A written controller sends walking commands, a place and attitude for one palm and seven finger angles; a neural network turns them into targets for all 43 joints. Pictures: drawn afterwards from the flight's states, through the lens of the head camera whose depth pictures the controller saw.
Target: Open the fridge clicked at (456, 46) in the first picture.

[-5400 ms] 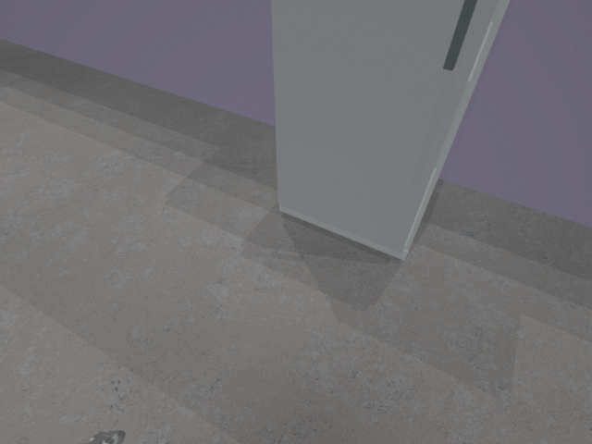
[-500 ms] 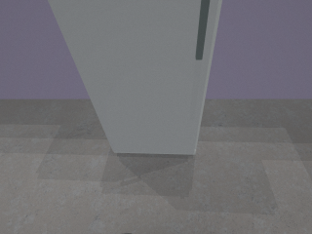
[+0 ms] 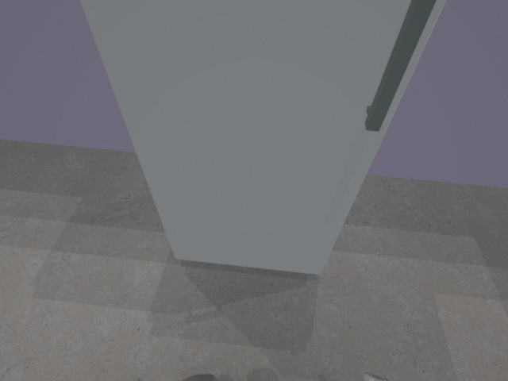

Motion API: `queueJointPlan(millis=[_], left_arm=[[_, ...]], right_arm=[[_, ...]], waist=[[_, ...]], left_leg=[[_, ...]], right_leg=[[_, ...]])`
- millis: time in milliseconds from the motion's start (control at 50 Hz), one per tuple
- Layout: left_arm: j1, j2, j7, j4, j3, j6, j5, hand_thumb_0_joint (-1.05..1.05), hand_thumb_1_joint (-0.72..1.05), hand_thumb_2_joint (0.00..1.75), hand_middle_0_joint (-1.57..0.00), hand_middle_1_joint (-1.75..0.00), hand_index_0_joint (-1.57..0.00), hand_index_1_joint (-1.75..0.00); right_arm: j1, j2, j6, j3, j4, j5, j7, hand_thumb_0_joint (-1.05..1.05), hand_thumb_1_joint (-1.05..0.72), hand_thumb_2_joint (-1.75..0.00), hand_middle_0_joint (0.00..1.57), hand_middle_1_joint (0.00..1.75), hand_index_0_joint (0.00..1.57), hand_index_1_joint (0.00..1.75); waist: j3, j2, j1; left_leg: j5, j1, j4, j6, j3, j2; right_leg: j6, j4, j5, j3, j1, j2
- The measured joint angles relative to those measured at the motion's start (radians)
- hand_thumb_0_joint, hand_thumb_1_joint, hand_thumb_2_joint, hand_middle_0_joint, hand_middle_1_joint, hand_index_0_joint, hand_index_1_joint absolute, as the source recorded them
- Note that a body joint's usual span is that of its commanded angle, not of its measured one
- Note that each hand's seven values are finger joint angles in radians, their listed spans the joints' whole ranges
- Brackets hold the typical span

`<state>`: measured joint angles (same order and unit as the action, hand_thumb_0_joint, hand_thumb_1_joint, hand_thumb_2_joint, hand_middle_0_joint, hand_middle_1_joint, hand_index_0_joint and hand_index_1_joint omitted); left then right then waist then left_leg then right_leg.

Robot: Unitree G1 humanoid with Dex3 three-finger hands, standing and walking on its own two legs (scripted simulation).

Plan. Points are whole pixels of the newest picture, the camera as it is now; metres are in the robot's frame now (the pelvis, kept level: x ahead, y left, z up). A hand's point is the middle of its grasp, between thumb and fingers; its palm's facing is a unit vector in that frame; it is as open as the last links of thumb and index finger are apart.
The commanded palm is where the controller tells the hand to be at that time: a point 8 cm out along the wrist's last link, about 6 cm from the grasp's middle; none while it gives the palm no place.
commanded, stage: take the last steps up to it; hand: right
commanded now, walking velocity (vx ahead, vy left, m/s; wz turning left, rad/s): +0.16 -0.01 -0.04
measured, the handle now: (402, 38) +0.57 -0.17 +0.26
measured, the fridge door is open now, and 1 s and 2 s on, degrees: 0 0 0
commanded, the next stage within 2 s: come to a stop and stand still in 0.04 s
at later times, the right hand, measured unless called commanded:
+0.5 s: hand out of the picture +0.09 -0.20 -0.17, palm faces +0.04 +0.98 -0.20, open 7.4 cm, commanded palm none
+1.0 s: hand out of the picture +0.08 -0.13 -0.16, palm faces +0.05 +0.98 -0.20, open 7.3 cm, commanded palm none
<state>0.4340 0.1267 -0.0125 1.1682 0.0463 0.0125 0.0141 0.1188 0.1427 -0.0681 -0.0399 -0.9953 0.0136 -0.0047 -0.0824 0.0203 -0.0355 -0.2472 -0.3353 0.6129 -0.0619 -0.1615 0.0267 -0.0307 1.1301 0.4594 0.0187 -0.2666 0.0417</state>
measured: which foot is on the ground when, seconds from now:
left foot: down 0.00-0.34, up 0.36-0.62, down 0.64-1.00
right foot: up 0.00-0.26, down 0.28-0.66, up 0.68-0.90, down 0.92-1.00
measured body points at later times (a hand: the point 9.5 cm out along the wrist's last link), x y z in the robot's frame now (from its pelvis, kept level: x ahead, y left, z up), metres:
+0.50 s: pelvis +0.09 -0.02 +0.01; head +0.12 -0.03 +0.46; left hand +0.19 +0.20 -0.13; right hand +0.09 -0.25 -0.15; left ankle +0.04 +0.10 -0.68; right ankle +0.15 -0.13 -0.72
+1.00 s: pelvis +0.04 +0.05 +0.01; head +0.06 +0.04 +0.46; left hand +0.04 +0.27 -0.15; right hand +0.08 -0.18 -0.14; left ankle +0.06 +0.13 -0.72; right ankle +0.02 -0.09 -0.72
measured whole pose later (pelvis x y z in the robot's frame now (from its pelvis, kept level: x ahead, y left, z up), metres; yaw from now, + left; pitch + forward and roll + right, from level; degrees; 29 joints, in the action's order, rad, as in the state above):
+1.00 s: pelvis +0.04 +0.05 +0.01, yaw +0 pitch -1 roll +0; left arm 0.27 0.15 -0.03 1.13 0.02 -0.02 0.02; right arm 0.21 0.17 0.00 -0.02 -1.08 0.00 0.03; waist -0.04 -0.01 0.01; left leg -0.24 -0.23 0.49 -0.05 -0.12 -0.01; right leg 0.03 0.48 0.30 0.03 -0.17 0.05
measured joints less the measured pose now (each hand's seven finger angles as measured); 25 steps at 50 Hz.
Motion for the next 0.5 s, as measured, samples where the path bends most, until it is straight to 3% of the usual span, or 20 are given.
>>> queueJointPlan(millis=[40, 120, 240, 280, 380, 440, 500], left_arm=[[-0.041, 0.014, 0.002, -0.027, 0.008, -0.006, 0.007, 0.01, 0.91, 0.89, -0.20, -0.29, -0.20, -0.30], [-0.120, 0.025, 0.006, -0.091, 0.012, -0.006, 0.013, 0.01, 0.91, 0.89, -0.20, -0.29, -0.20, -0.30], [-0.220, 0.048, 0.002, -0.128, 0.003, 0.007, 0.010, 0.01, 0.94, 0.89, -0.20, -0.29, -0.20, -0.30], [-0.239, 0.054, 0.000, -0.128, -0.007, 0.016, 0.007, 0.01, 0.94, 0.89, -0.20, -0.29, -0.20, -0.30], [-0.290, 0.008, -0.013, -0.129, -0.028, 0.004, 0.001, 0.01, 0.92, 0.89, -0.20, -0.29, -0.20, -0.30], [-0.328, -0.007, -0.021, -0.149, -0.026, -0.007, 0.005, 0.00, 0.92, 0.89, -0.20, -0.29, -0.20, -0.30], [-0.351, -0.009, -0.021, -0.167, -0.014, -0.018, 0.007, 0.00, 0.91, 0.89, -0.20, -0.29, -0.21, -0.30]], right_arm=[[0.026, -0.008, 0.003, -0.004, -0.012, -0.002, 0.014, 0.00, -0.91, -0.90, 0.20, 0.30, 0.20, 0.30], [0.072, 0.020, 0.009, -0.016, -0.030, 0.003, 0.028, -0.02, -0.95, -0.90, 0.20, 0.30, 0.20, 0.30], [0.137, 0.027, 0.027, 0.001, -0.075, 0.005, 0.023, -0.01, -0.93, -0.90, 0.20, 0.30, 0.20, 0.30], [0.160, 0.021, 0.040, 0.009, -0.090, 0.000, 0.026, -0.01, -0.92, -0.90, 0.19, 0.30, 0.20, 0.30], [0.174, 0.031, 0.087, 0.016, -0.099, -0.007, 0.037, 0.00, -0.92, -0.90, 0.19, 0.30, 0.20, 0.30], [0.162, 0.030, 0.104, 0.010, -0.082, -0.004, 0.032, 0.00, -0.91, -0.90, 0.19, 0.30, 0.20, 0.30], [0.147, 0.034, 0.113, -0.004, -0.056, -0.001, 0.030, 0.00, -0.91, -0.90, 0.19, 0.30, 0.20, 0.30]], waist=[[0.015, 0.005, 0.002], [0.049, 0.000, 0.006], [0.055, -0.004, 0.045], [0.054, 0.003, 0.056], [0.037, -0.067, 0.081], [0.008, -0.058, 0.078], [-0.014, -0.039, 0.070]], left_leg=[[0.012, 0.044, -0.059, 0.007, -0.006, -0.010], [0.024, 0.110, -0.149, 0.005, -0.012, -0.020], [-0.016, 0.177, -0.166, 0.029, 0.003, -0.026], [-0.055, 0.185, -0.124, 0.043, 0.007, -0.033], [-0.153, 0.161, -0.016, 0.078, 0.054, 0.016], [-0.260, 0.078, 0.163, 0.083, 0.093, 0.010], [-0.289, 0.004, 0.295, 0.089, 0.117, 0.002]], right_leg=[[0.008, 0.042, -0.056, 0.008, -0.100, 0.024], [0.037, -0.119, -0.116, 0.037, -0.197, 0.063], [0.062, -0.459, -0.220, 0.054, -0.132, 0.054], [0.051, -0.573, -0.330, 0.050, -0.067, 0.053], [0.010, -0.598, -0.248, 0.093, -0.024, 0.010], [0.006, -0.629, -0.275, 0.101, -0.026, 0.012], [0.012, -0.641, -0.294, 0.101, -0.041, 0.027]])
